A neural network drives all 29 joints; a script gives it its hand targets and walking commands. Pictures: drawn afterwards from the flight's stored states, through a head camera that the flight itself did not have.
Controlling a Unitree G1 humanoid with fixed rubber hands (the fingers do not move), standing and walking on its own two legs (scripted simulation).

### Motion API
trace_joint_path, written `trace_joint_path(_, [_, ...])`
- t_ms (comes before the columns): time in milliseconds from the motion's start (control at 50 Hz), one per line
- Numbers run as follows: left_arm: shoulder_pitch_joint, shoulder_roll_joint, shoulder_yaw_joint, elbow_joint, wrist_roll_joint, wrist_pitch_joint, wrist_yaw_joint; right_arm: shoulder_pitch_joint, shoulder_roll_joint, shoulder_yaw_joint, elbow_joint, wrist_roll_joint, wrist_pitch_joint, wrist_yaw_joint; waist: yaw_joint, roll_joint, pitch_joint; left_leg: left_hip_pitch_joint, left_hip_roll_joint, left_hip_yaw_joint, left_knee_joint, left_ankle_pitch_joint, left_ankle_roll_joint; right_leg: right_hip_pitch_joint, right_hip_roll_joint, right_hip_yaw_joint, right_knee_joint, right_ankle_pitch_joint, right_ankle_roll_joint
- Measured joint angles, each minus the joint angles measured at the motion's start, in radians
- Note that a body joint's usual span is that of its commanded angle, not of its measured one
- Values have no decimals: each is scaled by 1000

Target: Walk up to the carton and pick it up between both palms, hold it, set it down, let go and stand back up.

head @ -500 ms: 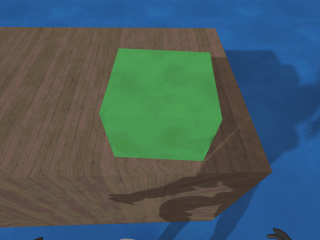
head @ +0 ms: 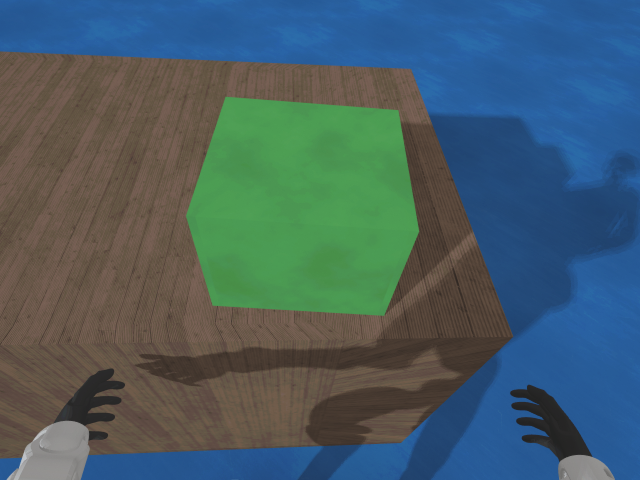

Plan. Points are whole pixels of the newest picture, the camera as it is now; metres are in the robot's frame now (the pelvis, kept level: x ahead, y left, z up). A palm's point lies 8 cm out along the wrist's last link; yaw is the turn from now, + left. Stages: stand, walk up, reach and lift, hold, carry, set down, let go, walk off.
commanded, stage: reach and lift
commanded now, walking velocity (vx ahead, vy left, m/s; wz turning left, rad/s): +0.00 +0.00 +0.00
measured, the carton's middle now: (305, 207) +0.46 +0.03 +0.05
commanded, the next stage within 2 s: none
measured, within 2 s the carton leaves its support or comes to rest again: neither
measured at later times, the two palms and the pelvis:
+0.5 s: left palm (63, 418) +0.18 +0.29 -0.01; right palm (537, 454) +0.15 -0.24 -0.01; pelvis -0.02 +0.01 +0.01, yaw -1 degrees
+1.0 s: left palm (81, 384) +0.21 +0.26 +0.03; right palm (538, 416) +0.18 -0.23 +0.04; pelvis +0.01 +0.01 +0.01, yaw -1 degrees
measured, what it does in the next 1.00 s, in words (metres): stands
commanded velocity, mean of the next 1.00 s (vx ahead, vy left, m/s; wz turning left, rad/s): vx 0.00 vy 0.00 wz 0.00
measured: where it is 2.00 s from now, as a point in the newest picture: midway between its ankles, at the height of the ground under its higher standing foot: outside the picture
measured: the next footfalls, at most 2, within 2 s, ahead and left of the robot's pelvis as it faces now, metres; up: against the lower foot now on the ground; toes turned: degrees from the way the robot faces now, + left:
none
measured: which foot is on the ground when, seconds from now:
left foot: down 0.00-1.00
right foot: down 0.00-1.00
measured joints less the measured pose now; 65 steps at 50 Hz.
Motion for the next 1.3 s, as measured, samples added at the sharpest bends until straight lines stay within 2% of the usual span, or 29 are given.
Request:
trace_joint_path(140, [51, -1, 8, -49, 0, -24, 0, 40, 47, 1, -102, 18, 72, 0, 0, -11, -6, 29, 2, 1, -91, 64, 4, 31, 0, 0, -97, 67, 0])
trace_joint_path(300, [107, -2, 8, -160, 0, -52, 4, 134, 131, 0, -292, 19, 145, 0, 0, -11, -12, 44, 4, 18, -118, 85, 14, 48, 0, 15, -141, 101, 2])
trace_joint_path(500, [123, -13, 8, -286, 0, -56, 8, 180, 136, 0, -517, 55, 232, 0, 0, -10, -25, 48, 9, 32, -135, 88, 18, 48, 0, 21, -156, 110, 8])
trace_joint_path(680, [178, -17, 8, -378, -92, -81, 2, 221, 144, 0, -701, 107, 293, -44, 0, -4, -34, 54, 11, 35, -176, 97, 10, 50, 0, 21, -187, 110, 8])
trace_joint_path(1000, [276, -17, 9, -547, -168, -239, -18, 333, 181, 1, -914, 198, 272, -97, 0, -1, -51, 55, 11, 36, -201, 98, 6, 54, -1, 21, -219, 114, 8])
trace_joint_path(1180, [276, -17, 9, -579, -188, -228, -31, 346, 180, 9, -1038, 232, 320, -118, 0, 5, -70, 69, 11, 37, -201, 102, 7, 69, -1, 21, -220, 119, 7])
trace_joint_path(1300, [274, -17, 9, -644, -217, -205, -31, 346, 180, 9, -1097, 256, 391, -118, 0, 6, -73, 69, 11, 37, -200, 103, 9, 68, -1, 21, -220, 121, 5])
